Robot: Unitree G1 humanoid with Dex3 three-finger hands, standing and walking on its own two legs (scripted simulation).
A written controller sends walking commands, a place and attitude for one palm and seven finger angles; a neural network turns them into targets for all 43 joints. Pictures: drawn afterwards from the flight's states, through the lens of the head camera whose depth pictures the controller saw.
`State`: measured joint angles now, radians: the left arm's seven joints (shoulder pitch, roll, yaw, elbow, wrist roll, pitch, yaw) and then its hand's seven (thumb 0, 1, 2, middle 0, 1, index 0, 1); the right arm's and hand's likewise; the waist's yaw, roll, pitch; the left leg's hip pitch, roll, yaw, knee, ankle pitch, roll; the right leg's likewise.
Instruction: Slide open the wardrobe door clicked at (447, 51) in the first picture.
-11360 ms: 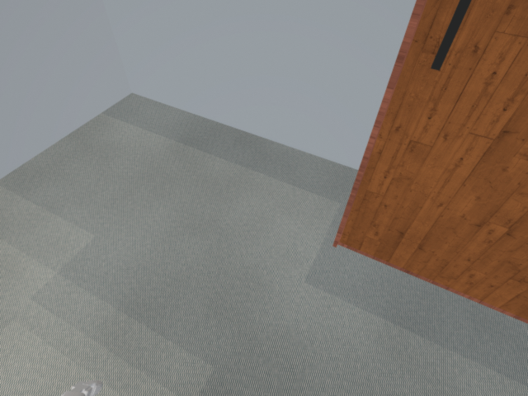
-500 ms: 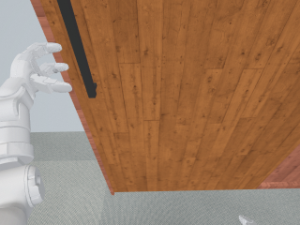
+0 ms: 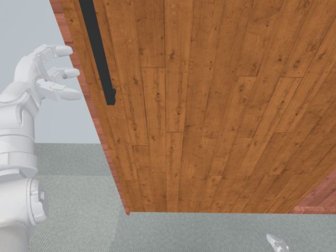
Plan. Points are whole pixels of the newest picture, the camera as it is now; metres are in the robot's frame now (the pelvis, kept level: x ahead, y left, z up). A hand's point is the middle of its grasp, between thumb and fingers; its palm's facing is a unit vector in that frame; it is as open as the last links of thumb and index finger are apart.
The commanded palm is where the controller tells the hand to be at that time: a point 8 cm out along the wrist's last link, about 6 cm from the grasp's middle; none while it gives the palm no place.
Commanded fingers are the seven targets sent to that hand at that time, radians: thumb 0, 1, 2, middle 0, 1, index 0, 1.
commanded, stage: move the hooked fingers beside the handle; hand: left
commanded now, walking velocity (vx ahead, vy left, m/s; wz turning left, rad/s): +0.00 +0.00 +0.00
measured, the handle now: (101, 52) +0.48 +0.18 +0.27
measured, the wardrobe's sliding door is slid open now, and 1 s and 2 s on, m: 0.00 0.00 0.00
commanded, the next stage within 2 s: feel for the door with the fingertips in 0.24 s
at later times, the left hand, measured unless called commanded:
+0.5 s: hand (69, 76) +0.41 +0.23 +0.24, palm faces +0.07 -1.00 -0.03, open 14.0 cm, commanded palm +0.38 +0.28 +0.24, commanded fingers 0.00 -0.50 0.30 -0.30 -1.20 -0.30 -1.20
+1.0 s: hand (80, 74) +0.41 +0.21 +0.25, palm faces +0.09 -1.00 -0.02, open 13.9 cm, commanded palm +0.39 +0.25 +0.24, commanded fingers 0.00 -0.50 0.30 -0.30 -1.20 -0.30 -1.20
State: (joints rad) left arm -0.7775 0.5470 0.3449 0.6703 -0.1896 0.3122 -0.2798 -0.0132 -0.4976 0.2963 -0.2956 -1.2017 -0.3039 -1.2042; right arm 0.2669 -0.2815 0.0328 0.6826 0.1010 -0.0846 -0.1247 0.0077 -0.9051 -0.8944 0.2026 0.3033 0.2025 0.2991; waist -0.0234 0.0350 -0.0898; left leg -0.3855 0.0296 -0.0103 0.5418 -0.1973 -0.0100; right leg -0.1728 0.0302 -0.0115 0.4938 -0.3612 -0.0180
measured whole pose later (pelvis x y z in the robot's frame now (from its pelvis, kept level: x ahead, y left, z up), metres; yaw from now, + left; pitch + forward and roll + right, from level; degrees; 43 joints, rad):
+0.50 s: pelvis +0.00 +0.00 +0.00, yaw +0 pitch +2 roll -1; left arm -0.72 0.51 0.33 0.55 -0.19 0.33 -0.25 -0.01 -0.50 0.30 -0.29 -1.20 -0.30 -1.20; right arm 0.31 -0.28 0.03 0.70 0.10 -0.08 -0.12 0.01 -0.90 -0.89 0.20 0.30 0.20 0.30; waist -0.02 0.04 -0.09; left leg -0.36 0.03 0.00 0.53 -0.20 -0.01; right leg -0.15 0.03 0.00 0.47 -0.35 -0.01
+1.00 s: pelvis +0.00 -0.01 +0.00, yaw +0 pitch +1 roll +0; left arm -0.77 0.45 0.29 0.58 -0.18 0.35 -0.18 -0.01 -0.50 0.30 -0.30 -1.20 -0.30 -1.20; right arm 0.24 -0.26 0.04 0.70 0.09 -0.07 -0.12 0.01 -0.90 -0.89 0.20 0.30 0.20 0.30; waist -0.01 0.04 -0.08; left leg -0.34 0.03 -0.01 0.52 -0.19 -0.02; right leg -0.13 0.03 -0.01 0.48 -0.36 -0.03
